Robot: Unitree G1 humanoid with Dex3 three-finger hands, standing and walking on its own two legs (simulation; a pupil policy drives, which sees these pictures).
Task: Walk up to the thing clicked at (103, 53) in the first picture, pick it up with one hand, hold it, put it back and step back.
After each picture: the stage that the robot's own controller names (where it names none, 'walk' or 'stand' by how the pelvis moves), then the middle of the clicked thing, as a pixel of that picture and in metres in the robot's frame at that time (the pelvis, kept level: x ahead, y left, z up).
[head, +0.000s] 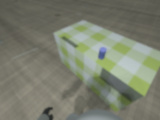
stand; (102, 53) +0.66 -0.08 -0.06
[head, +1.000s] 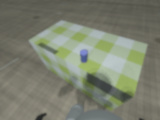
walk; (83, 56) +0.55 +0.12 -0.04
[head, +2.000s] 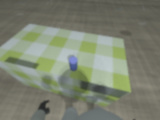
stand; (73, 64) +0.44 +0.15 -0.03
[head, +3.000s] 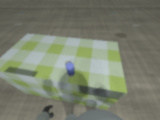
stand; (70, 69) +0.42 +0.18 -0.06
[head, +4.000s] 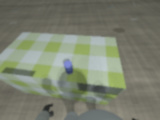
stand; (68, 67) +0.42 +0.20 -0.06
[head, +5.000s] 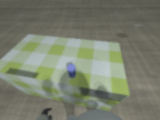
stand; (71, 71) +0.41 +0.17 -0.06
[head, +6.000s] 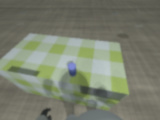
stand; (72, 69) +0.42 +0.17 -0.06
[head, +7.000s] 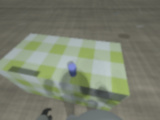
stand; (72, 70) +0.42 +0.17 -0.06
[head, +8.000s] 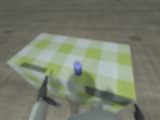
rise first; (77, 69) +0.43 +0.15 -0.06
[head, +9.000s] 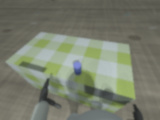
go down; (77, 68) +0.43 +0.15 -0.06
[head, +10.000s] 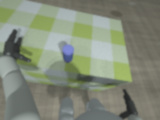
go down; (68, 54) +0.44 +0.13 +0.02
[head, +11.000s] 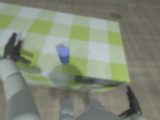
approach; (64, 56) +0.44 +0.15 +0.03
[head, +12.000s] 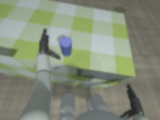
close in; (66, 47) +0.47 +0.14 +0.06
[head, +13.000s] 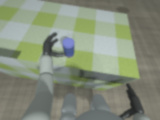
close; (68, 48) +0.47 +0.13 +0.06
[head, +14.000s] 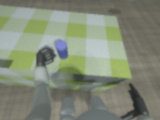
lift; (62, 50) +0.47 +0.15 +0.05
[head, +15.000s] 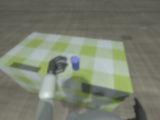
close; (75, 63) +0.48 +0.14 -0.01
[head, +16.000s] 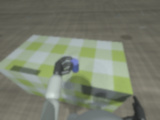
stand; (75, 66) +0.46 +0.14 -0.02
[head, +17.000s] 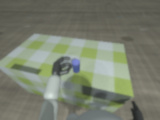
stand; (76, 66) +0.46 +0.14 -0.02
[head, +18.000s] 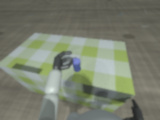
stand; (76, 65) +0.47 +0.13 -0.02
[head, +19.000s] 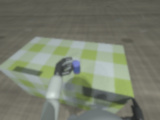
stand; (76, 67) +0.46 +0.14 -0.03
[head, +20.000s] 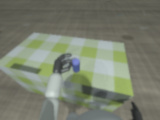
stand; (76, 65) +0.46 +0.14 -0.03
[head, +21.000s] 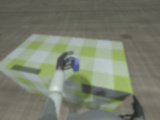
stand; (75, 65) +0.47 +0.14 -0.03
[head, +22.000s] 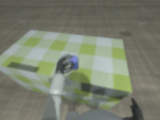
stand; (74, 63) +0.47 +0.14 -0.02
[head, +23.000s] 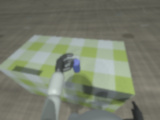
stand; (76, 66) +0.46 +0.14 -0.03
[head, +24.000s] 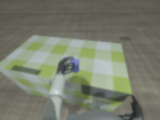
stand; (75, 66) +0.47 +0.14 -0.03
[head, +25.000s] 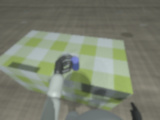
stand; (75, 64) +0.47 +0.14 -0.02
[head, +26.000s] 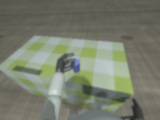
stand; (76, 66) +0.47 +0.14 -0.03
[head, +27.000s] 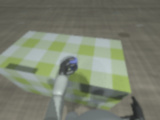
stand; (73, 64) +0.47 +0.15 -0.02
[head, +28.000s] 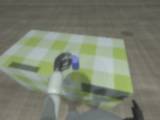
stand; (75, 63) +0.47 +0.14 -0.02
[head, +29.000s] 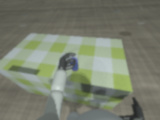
stand; (74, 64) +0.47 +0.14 -0.03
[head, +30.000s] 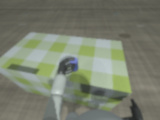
stand; (74, 64) +0.47 +0.15 -0.02
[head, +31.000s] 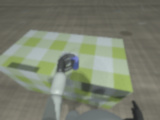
stand; (75, 63) +0.47 +0.14 -0.02
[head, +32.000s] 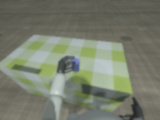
stand; (75, 65) +0.47 +0.14 -0.02
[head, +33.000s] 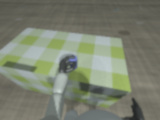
stand; (73, 62) +0.47 +0.15 -0.02
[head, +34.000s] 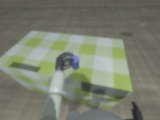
stand; (75, 63) +0.48 +0.14 -0.02
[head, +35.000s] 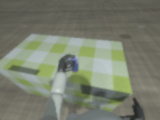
stand; (74, 65) +0.46 +0.15 -0.02
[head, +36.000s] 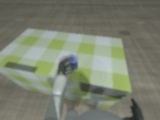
stand; (73, 63) +0.46 +0.15 -0.02
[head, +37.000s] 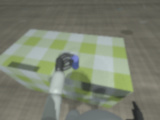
stand; (75, 62) +0.47 +0.14 -0.02
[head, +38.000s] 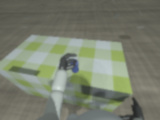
stand; (74, 66) +0.46 +0.14 -0.02
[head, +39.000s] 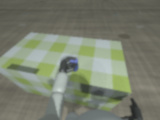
stand; (74, 64) +0.47 +0.14 -0.02
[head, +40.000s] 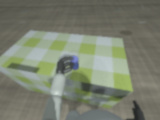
stand; (74, 63) +0.47 +0.14 -0.02
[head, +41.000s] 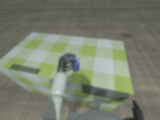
stand; (75, 65) +0.46 +0.14 -0.02
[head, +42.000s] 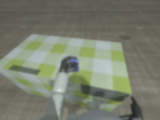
stand; (74, 65) +0.47 +0.14 -0.03
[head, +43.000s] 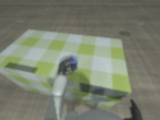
stand; (73, 63) +0.46 +0.15 -0.02
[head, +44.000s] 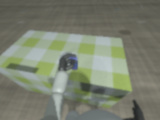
stand; (74, 63) +0.47 +0.15 -0.02
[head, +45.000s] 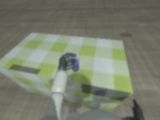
stand; (75, 65) +0.46 +0.14 -0.03
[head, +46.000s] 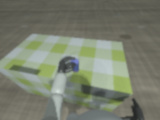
stand; (75, 65) +0.47 +0.14 -0.03
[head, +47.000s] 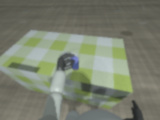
close; (75, 63) +0.47 +0.14 -0.03
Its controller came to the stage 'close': yes
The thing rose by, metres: 0.00
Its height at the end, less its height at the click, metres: +0.00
